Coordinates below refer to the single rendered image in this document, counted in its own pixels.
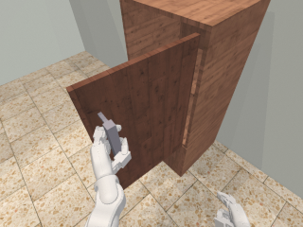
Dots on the cupboard door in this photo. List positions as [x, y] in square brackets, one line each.
[148, 97]

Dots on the robot left hand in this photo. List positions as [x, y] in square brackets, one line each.
[100, 154]

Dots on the robot right hand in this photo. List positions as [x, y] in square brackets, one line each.
[234, 217]

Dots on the handle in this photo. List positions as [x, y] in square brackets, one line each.
[112, 134]

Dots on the robot left forearm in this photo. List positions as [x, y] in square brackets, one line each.
[110, 201]

